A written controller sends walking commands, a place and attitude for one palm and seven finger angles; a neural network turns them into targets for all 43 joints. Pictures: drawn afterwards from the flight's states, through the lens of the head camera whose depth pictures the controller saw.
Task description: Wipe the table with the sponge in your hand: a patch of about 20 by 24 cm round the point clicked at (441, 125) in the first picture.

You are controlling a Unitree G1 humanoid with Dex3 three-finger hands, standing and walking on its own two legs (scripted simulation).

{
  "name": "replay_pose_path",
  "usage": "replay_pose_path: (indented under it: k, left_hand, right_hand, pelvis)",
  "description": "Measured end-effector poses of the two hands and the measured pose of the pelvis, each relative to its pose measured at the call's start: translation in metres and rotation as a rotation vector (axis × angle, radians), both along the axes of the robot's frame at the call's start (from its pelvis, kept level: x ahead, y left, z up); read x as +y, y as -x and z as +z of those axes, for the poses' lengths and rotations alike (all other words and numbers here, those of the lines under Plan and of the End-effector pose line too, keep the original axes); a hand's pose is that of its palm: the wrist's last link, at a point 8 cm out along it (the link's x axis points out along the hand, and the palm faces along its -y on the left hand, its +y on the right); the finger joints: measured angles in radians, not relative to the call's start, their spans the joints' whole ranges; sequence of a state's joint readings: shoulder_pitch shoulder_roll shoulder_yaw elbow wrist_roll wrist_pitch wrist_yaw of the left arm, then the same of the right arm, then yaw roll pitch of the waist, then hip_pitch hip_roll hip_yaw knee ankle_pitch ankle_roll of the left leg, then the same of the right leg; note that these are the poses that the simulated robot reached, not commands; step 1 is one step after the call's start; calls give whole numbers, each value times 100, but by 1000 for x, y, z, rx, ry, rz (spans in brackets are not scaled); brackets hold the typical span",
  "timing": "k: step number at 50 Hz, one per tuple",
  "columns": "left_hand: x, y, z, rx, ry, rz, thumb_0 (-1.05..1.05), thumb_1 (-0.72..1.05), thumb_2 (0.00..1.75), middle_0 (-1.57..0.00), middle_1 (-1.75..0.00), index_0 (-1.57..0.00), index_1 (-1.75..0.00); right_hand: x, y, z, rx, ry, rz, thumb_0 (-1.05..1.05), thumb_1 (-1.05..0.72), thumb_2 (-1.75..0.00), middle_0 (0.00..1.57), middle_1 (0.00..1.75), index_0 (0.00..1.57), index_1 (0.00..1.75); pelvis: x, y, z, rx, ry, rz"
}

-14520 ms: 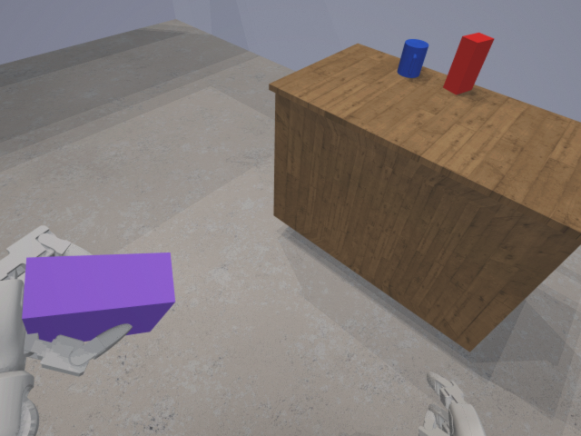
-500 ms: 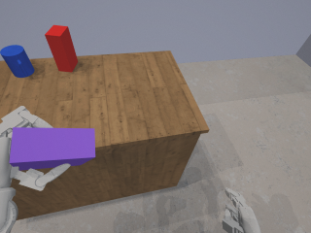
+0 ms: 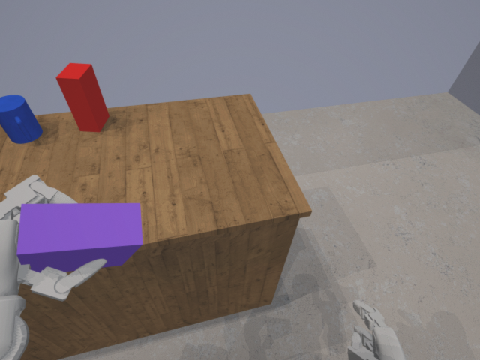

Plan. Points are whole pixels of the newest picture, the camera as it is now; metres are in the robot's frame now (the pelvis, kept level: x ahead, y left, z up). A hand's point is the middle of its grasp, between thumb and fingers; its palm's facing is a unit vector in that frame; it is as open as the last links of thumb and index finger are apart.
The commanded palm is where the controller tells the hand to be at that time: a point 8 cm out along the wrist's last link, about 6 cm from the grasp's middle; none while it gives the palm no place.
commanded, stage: shuffle to correct the standing spot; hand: left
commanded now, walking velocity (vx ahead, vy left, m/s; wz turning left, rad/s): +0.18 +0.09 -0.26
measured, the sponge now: (98, 239) +0.23 +0.22 +0.14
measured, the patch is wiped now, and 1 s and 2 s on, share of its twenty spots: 0.00 0.00 0.00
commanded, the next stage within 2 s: come to a stop and stand still in 0.98 s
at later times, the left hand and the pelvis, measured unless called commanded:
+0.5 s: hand (96, 199) +0.27 +0.23 +0.16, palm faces +0.30 -0.86 -0.42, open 9.7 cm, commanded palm +0.22 +0.27 +0.18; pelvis +0.04 +0.01 -0.01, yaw -5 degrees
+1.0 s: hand (61, 182) +0.29 +0.29 +0.17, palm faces +0.27 -0.85 -0.46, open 9.7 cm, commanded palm +0.26 +0.33 +0.18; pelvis +0.07 +0.07 +0.00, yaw -6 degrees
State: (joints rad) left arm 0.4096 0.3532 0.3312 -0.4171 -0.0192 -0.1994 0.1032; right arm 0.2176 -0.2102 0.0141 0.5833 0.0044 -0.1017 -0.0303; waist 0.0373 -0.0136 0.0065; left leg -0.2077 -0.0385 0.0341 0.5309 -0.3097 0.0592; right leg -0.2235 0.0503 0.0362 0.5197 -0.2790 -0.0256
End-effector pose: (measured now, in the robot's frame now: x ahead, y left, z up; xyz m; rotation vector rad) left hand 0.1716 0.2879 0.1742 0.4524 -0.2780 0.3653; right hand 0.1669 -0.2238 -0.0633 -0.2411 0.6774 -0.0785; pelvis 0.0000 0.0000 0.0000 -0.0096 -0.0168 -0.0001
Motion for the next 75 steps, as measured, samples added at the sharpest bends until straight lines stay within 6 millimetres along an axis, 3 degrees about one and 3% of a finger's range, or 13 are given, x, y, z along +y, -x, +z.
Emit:
replay_pose_path:
  k: [11,20,29,33,38,44,48,51,57,61,67,72,75]
  left_hand:
    - [-19,-43,-1,4,-30,-106,0,-46,101,-79,-135,-79,-135]
    - [-20,-65,4,41,-117,-138,0,-46,101,-79,-135,-79,-135]
    - [-6,-69,1,1,-40,-132,0,-46,101,-79,-135,-79,-135]
    - [4,-82,0,-43,-65,-173,0,-46,101,-79,-135,-79,-135]
    - [15,-100,6,-43,-154,-184,0,-46,101,-79,-135,-79,-135]
    - [18,-89,13,-20,-184,-179,0,-46,101,-79,-135,-79,-135]
    - [31,-83,14,15,-97,-158,0,-46,101,-79,-135,-79,-135]
    - [49,-90,9,44,-83,-120,0,-46,101,-79,-135,-79,-135]
    - [74,-119,-9,2,-55,-109,0,-46,101,-79,-135,-79,-135]
    - [66,-128,1,-18,-58,-167,0,-46,101,-79,-135,-79,-135]
    - [49,-109,32,-73,-167,-249,0,-46,101,-79,-135,-79,-135]
    - [68,-100,30,-15,-123,-153,0,-46,101,-79,-135,-79,-135]
    - [97,-112,32,-43,-150,-90,0,-46,101,-79,-135,-79,-135]
  right_hand:
    - [-24,0,-13,56,4,-94,1,-90,-89,21,30,20,30]
    - [-25,-4,-21,47,-21,-143,1,-90,-90,21,30,20,30]
    - [-10,-7,-15,111,-10,-121,1,-90,-89,21,30,20,30]
    - [2,-18,-23,60,20,-144,1,-90,-90,21,30,20,30]
    - [29,-27,-32,6,-58,-178,1,-90,-90,20,30,20,30]
    - [53,-21,-49,46,-131,-136,1,-90,-89,21,30,20,30]
    - [59,-8,-39,145,-107,-136,1,-90,-89,21,30,20,30]
    - [58,-5,-27,167,-61,-151,1,-90,-89,21,30,20,30]
    - [58,-26,-22,77,25,-198,1,-90,-89,21,30,20,30]
    - [72,-40,-9,22,-3,-181,1,-90,-90,20,30,20,30]
    - [88,-55,-7,-41,-72,-126,1,-90,-89,21,30,20,30]
    - [88,-50,-14,-1,-88,-129,1,-90,-89,21,30,20,30]
    - [86,-39,-17,43,-40,-98,1,-90,-89,21,30,20,30]
  pelvis:
    - [-3,-23,-8,16,1,-31]
    - [1,-38,-13,15,13,-70]
    - [17,-48,-4,2,-12,-98]
    - [38,-57,-18,-27,-18,-107]
    - [47,-50,-24,-44,-64,-120]
    - [54,-51,-26,-30,-23,-87]
    - [63,-64,-7,0,-35,-99]
    - [71,-71,2,23,-54,-112]
    - [94,-76,-12,-11,-55,-120]
    - [96,-73,-8,-23,-52,-116]
    - [92,-74,-9,-5,-19,-110]
    - [92,-76,-4,3,5,-113]
    - [91,-72,-2,-3,-1,-116]
